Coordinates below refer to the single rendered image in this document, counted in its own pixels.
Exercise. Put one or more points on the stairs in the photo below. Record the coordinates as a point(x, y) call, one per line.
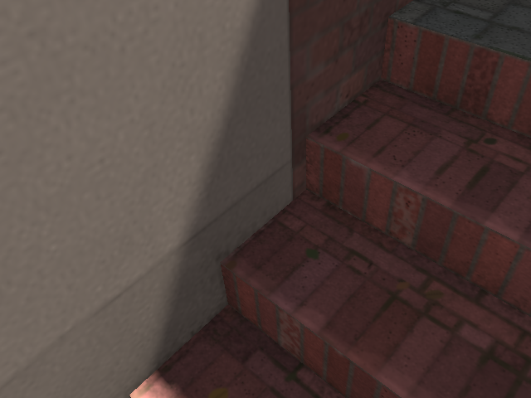
point(404, 268)

